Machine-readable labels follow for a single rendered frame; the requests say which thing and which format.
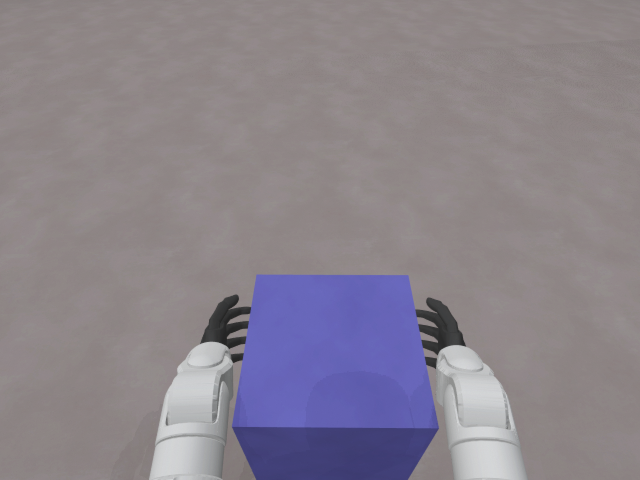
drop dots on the robot left forearm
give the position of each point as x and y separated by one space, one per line
192 431

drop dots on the robot right hand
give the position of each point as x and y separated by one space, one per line
447 332

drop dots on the robot right forearm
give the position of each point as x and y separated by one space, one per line
481 431

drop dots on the robot left hand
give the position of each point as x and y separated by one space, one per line
218 329

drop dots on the carton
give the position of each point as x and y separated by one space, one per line
334 383

